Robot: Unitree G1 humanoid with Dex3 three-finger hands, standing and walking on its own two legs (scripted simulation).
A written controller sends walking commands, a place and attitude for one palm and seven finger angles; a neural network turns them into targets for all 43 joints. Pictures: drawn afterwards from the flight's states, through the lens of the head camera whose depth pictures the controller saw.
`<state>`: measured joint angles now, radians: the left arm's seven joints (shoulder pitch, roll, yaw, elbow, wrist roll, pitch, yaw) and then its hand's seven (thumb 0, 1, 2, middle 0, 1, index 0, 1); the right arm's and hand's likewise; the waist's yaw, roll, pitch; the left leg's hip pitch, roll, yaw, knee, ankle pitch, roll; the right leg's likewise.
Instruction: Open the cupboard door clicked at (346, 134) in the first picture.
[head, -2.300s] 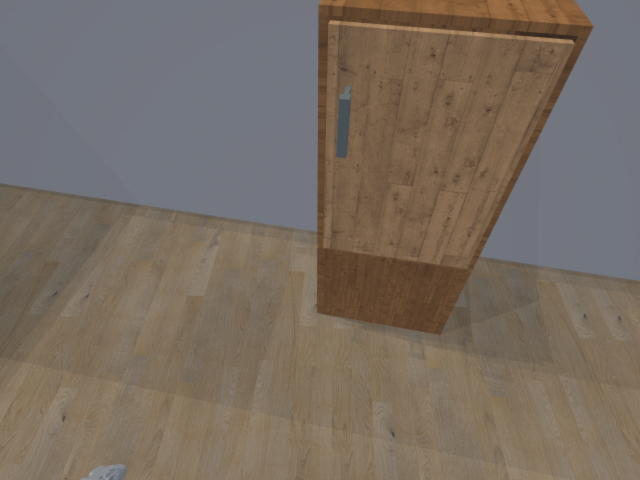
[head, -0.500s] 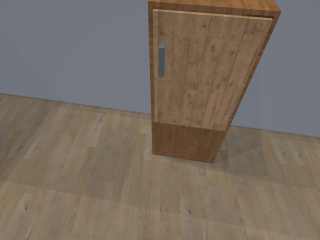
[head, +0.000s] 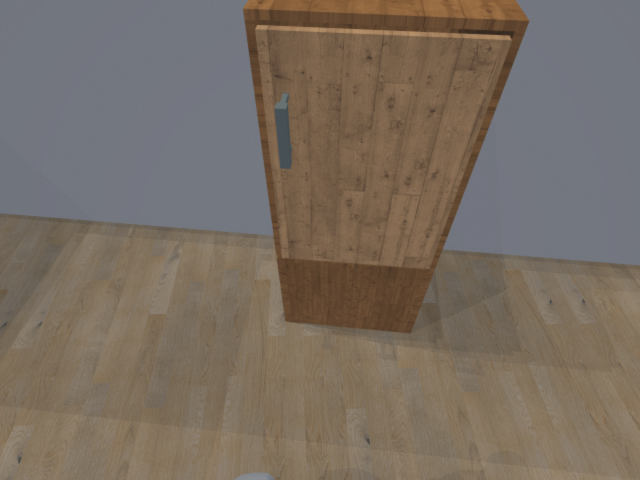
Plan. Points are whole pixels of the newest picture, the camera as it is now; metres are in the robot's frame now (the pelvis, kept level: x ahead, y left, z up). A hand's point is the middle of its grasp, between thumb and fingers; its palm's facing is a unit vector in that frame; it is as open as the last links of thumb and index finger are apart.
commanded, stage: take the last steps up to it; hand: left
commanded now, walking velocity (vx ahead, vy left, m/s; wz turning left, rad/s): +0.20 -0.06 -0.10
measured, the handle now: (285, 131) +0.69 +0.12 +0.06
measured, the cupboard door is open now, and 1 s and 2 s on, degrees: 1 1 1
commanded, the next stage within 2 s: come to a stop and stand still in 0.14 s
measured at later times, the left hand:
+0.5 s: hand (202, 445) +0.20 +0.20 -0.17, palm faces -0.02 -0.98 -0.19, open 7.4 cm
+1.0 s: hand (206, 466) +0.17 +0.19 -0.18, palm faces +0.03 -0.98 -0.21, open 7.4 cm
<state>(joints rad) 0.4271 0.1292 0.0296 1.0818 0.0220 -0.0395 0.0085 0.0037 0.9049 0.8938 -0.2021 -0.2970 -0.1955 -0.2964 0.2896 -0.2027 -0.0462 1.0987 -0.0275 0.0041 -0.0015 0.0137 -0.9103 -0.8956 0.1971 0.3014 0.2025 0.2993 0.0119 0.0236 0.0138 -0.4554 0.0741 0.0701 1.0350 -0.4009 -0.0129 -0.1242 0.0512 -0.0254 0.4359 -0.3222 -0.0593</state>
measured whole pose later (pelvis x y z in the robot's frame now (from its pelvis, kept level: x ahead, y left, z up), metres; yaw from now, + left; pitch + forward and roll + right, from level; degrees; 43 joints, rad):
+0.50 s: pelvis +0.12 +0.02 +0.00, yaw -4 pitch +0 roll -1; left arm 0.20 0.19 0.07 0.98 0.02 0.04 0.01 0.00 0.91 0.89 -0.20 -0.30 -0.19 -0.30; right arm 0.21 -0.15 -0.04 1.05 -0.03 -0.02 -0.05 -0.01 -0.93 -0.90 0.20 0.30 0.21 0.30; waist -0.01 -0.03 0.06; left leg -0.23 0.06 0.14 0.47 -0.25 0.02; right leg -0.45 -0.04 -0.03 0.87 -0.36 0.02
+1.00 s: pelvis +0.11 +0.00 -0.01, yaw -2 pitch +0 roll +0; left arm 0.21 0.17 0.05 0.97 0.03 0.03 0.03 0.00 0.90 0.89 -0.21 -0.30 -0.20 -0.30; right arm 0.19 -0.19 -0.06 1.00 -0.02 0.03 -0.01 0.01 -0.91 -0.90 0.19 0.30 0.20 0.30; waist 0.02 -0.01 0.06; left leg -0.27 0.02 0.04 0.66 -0.38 -0.03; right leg -0.34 -0.08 -0.08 0.54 -0.19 0.01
